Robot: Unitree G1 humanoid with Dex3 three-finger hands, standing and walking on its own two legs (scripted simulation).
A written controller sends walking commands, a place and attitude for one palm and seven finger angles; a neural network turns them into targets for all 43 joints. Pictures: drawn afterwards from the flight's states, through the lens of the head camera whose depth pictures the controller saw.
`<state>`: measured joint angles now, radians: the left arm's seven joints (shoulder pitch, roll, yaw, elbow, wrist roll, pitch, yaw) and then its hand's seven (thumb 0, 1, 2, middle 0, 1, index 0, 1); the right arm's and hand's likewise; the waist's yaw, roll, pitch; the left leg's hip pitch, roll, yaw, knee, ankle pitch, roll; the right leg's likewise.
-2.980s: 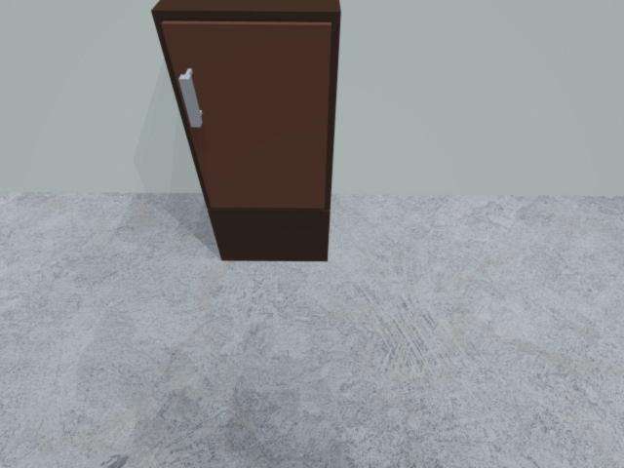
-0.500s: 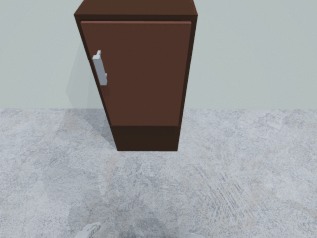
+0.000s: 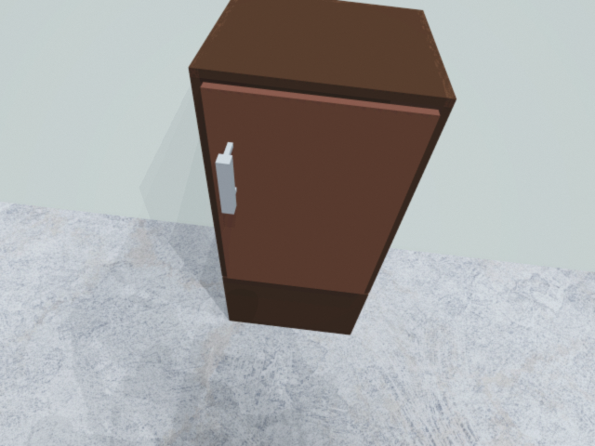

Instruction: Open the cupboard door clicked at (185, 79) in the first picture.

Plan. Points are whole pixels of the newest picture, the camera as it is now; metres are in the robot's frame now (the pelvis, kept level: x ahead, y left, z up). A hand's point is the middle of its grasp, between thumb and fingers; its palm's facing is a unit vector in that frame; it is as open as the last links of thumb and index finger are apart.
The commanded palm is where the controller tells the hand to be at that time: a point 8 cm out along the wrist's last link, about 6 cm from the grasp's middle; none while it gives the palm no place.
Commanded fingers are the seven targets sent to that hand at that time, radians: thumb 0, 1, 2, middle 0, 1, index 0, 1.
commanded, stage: come to a stop and stand still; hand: left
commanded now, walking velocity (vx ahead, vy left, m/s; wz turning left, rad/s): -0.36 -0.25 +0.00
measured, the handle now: (229, 178) +0.57 +0.19 -0.01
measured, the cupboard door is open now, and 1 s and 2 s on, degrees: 0 0 0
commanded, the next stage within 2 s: look again from close up in 1.24 s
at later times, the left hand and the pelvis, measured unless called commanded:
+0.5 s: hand out of the picture +0.04 +0.12 -0.14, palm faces +0.01 -0.96 -0.27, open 7.3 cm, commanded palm none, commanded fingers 0.00 0.90 0.90 -0.20 -0.30 -0.20 -0.30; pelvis -0.02 -0.07 +0.01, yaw -2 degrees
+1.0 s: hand out of the picture -0.05 +0.16 -0.17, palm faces +0.05 -0.98 -0.20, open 7.4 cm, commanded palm none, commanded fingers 0.00 0.90 0.90 -0.20 -0.30 -0.20 -0.30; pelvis -0.04 -0.02 +0.00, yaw -1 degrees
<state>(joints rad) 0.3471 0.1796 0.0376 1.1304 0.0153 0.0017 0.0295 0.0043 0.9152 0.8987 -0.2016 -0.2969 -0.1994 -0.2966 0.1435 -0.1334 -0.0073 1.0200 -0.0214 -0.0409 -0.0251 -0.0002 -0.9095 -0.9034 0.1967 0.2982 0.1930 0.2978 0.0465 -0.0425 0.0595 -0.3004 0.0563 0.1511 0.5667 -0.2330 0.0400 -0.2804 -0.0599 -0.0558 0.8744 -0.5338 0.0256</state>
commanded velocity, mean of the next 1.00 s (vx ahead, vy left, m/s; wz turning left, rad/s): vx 0.00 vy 0.06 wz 0.00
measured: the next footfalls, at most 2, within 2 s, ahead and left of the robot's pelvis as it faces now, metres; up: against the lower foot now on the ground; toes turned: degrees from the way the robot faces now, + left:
right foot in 0.36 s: +0.02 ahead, -0.13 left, +0.00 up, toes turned -6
left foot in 0.80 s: +0.03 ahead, +0.10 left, +0.00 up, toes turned +0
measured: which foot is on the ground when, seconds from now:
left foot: down 0.00-0.36, up 0.38-0.78, down 0.80-1.00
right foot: up 0.00-0.34, down 0.36-1.00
